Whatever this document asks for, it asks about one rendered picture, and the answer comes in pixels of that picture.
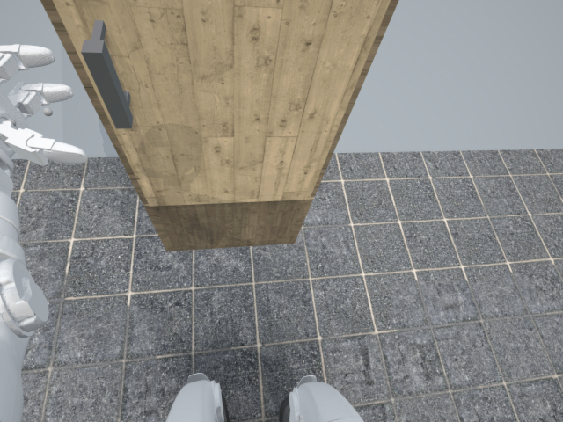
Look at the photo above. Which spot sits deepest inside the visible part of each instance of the left robot thigh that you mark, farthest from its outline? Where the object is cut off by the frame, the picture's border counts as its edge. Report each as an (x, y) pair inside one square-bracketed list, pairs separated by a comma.
[(199, 401)]

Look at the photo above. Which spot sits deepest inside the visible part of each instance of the cupboard door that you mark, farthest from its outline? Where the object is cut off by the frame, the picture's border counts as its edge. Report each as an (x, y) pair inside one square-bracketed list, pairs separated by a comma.
[(232, 100)]

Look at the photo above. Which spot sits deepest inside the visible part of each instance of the left robot upper arm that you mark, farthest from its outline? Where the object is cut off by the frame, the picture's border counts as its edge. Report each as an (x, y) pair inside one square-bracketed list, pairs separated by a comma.
[(23, 309)]

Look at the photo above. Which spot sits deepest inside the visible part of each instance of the left robot forearm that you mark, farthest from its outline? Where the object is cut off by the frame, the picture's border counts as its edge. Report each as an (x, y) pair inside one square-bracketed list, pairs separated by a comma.
[(9, 221)]

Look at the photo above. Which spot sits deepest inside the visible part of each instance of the handle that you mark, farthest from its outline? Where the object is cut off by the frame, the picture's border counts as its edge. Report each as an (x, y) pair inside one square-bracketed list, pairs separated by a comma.
[(100, 65)]

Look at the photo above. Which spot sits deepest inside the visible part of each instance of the robot left shin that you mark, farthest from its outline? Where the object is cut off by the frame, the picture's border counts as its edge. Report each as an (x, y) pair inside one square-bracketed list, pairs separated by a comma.
[(197, 377)]

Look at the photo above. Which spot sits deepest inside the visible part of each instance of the robot left hand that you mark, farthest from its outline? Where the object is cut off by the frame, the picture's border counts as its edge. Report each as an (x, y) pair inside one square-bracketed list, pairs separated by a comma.
[(24, 101)]

